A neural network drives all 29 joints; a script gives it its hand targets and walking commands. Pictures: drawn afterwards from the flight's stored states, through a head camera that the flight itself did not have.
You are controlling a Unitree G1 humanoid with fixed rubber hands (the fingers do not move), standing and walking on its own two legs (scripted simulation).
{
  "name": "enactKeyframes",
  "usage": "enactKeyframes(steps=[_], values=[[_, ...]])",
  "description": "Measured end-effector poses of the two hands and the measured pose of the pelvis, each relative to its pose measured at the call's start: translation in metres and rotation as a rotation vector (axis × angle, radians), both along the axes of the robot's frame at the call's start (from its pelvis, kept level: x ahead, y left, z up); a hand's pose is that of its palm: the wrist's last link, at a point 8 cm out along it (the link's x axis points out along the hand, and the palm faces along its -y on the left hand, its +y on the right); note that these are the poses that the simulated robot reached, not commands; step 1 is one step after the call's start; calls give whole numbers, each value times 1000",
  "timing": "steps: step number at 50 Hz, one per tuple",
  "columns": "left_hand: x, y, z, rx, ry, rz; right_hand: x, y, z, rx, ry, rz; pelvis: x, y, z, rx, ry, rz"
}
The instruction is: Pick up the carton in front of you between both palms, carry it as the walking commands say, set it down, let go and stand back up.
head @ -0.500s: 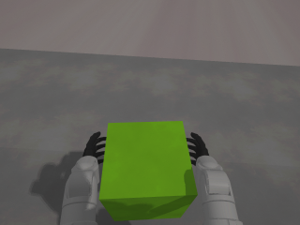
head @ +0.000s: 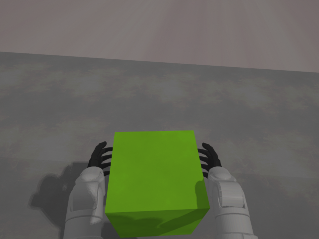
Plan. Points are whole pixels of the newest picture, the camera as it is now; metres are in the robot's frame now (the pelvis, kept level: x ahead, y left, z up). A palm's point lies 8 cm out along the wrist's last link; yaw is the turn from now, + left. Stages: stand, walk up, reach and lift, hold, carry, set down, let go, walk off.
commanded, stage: hold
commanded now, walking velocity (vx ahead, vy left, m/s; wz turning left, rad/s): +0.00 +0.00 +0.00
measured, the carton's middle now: (155, 186) +0.29 +0.00 -0.04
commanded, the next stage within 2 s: set down in 0.60 s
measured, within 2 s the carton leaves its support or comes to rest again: neither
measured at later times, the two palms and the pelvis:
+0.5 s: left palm (97, 176) +0.28 +0.15 +0.04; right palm (221, 189) +0.24 -0.15 +0.04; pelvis -0.03 +0.03 +0.01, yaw -7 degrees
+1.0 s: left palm (98, 172) +0.32 +0.16 -0.01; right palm (206, 182) +0.28 -0.13 -0.01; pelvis -0.04 +0.06 -0.01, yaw -8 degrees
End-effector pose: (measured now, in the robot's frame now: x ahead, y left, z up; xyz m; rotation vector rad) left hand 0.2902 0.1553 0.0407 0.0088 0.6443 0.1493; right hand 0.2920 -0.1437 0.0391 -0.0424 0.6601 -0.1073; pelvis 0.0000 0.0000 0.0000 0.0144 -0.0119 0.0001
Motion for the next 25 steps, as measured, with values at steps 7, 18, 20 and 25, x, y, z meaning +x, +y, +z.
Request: enactKeyframes(steps=[7,18,20,25], values=[[-4,-17,-2,3,8,-73,-23,-17,0,-18,9,-55,-7,2,9,-9,-68,-80],[-7,-24,2,-7,-7,-145,-49,-22,5,-16,-6,-137,-23,17,9,-14,-105,-120],[-9,-19,2,-10,-8,-139,-50,-17,5,-17,-7,-133,-26,21,8,-15,-109,-122],[-13,-7,1,-17,-7,-131,-52,-5,6,-22,-6,-125,-30,31,8,-19,-116,-126]])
